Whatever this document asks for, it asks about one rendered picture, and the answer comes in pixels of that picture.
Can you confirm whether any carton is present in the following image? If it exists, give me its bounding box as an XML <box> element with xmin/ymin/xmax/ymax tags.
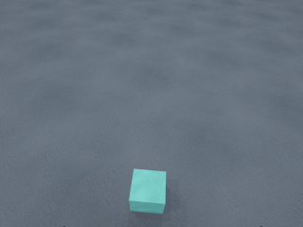
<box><xmin>129</xmin><ymin>168</ymin><xmax>167</xmax><ymax>214</ymax></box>

